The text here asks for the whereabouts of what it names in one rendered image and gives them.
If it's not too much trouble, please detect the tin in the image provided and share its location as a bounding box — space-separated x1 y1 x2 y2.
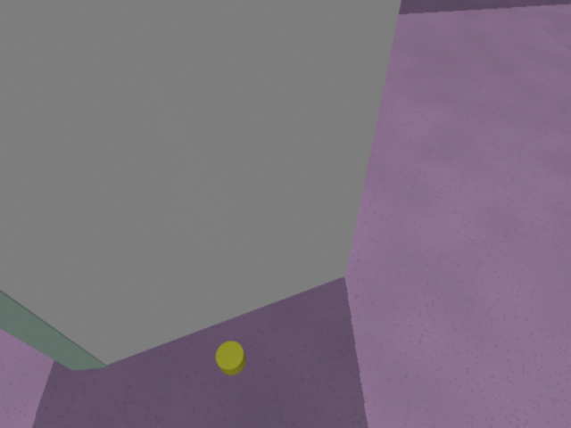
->
216 341 246 375

